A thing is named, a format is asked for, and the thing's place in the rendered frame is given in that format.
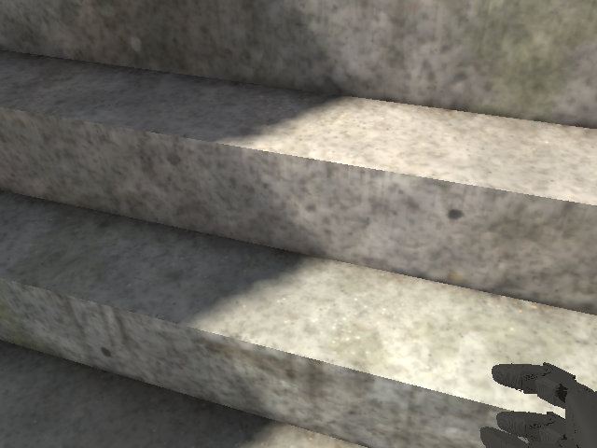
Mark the robot right hand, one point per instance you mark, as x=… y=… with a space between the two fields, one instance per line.
x=557 y=387

